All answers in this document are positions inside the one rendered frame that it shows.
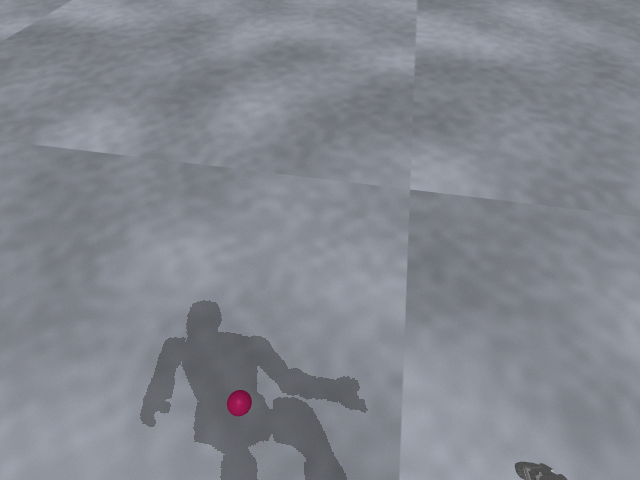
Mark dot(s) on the ball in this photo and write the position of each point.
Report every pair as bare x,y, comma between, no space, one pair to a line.
239,403

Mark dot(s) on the right robot hand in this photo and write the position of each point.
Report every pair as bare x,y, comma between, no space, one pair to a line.
532,471

